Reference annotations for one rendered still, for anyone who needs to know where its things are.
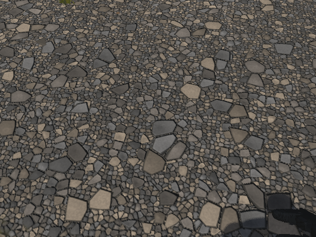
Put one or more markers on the robot right hand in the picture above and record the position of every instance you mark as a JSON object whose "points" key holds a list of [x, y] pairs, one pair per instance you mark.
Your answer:
{"points": [[301, 217]]}

